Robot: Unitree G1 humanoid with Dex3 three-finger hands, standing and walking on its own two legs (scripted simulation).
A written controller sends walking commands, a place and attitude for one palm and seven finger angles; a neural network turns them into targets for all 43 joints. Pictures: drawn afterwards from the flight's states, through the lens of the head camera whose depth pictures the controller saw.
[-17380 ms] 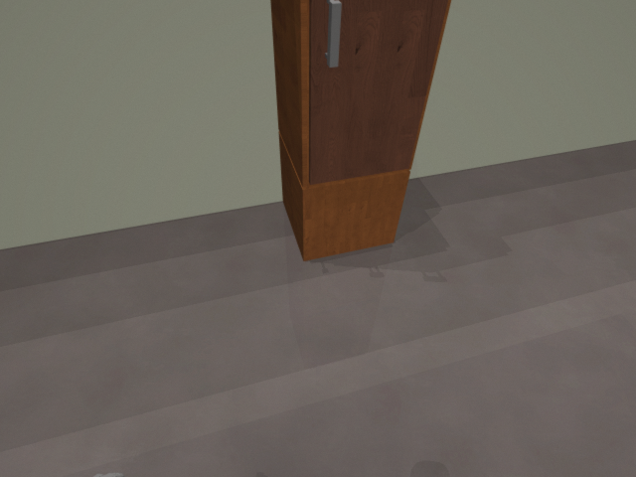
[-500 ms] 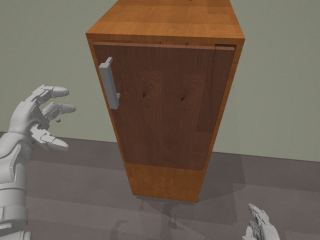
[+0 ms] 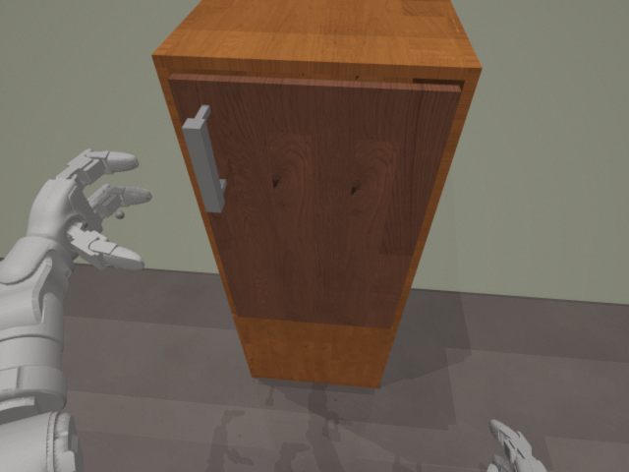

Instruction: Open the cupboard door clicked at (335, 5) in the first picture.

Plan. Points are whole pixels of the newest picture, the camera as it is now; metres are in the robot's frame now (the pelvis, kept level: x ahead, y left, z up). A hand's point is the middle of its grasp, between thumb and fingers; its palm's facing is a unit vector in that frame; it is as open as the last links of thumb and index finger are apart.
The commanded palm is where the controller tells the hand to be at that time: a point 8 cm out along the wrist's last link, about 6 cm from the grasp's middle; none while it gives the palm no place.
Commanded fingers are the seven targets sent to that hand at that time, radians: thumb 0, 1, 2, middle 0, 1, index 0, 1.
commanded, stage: move the hooked fingers beside the handle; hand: left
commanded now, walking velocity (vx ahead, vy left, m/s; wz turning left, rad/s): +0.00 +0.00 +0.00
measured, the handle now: (209, 160) +0.49 +0.18 +0.15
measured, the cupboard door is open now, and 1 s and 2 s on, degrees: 0 0 0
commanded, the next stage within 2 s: slide the fingers in behind the handle in 1.56 s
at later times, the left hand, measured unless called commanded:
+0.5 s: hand (153, 185) +0.43 +0.24 +0.15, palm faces -0.03 -1.00 +0.00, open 14.0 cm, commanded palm +0.41 +0.29 +0.16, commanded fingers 0.00 -0.50 0.30 -0.30 -1.20 -0.30 -1.20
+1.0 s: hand (168, 174) +0.46 +0.23 +0.15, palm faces -0.04 -1.00 +0.01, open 14.0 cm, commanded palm +0.44 +0.28 +0.15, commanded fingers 0.00 -0.50 0.30 -0.30 -1.20 -0.30 -1.20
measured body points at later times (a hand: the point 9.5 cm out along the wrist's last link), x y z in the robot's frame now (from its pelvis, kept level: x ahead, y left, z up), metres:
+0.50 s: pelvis +0.01 +0.01 +0.00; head +0.03 +0.01 +0.45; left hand +0.42 +0.29 +0.15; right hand +0.10 -0.25 -0.10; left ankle -0.02 +0.11 -0.73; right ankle +0.03 -0.12 -0.73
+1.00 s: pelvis +0.01 +0.01 +0.00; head +0.05 +0.01 +0.44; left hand +0.46 +0.28 +0.15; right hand +0.06 -0.27 -0.11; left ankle -0.02 +0.11 -0.73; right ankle +0.03 -0.12 -0.73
